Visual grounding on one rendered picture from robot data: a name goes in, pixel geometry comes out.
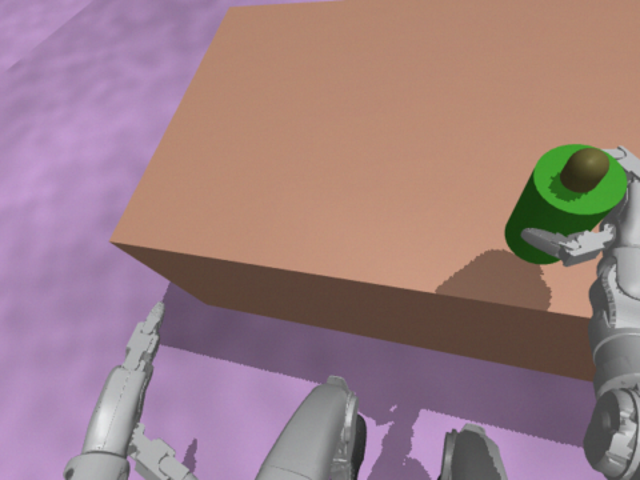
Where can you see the right robot hand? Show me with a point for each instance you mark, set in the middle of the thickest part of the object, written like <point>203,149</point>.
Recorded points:
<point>619,228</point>

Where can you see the right robot arm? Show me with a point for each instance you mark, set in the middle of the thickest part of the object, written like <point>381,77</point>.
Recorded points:
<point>612,440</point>

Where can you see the left robot foot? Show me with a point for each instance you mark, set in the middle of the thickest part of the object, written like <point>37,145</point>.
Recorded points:
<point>359,447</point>

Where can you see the left robot arm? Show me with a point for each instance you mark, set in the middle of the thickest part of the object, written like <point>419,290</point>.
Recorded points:
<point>97,465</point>

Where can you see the left robot hand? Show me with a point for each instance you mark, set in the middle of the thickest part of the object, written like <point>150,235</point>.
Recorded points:
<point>114,425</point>

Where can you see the bottle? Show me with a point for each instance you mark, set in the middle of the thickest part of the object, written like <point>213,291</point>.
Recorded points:
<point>571,189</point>

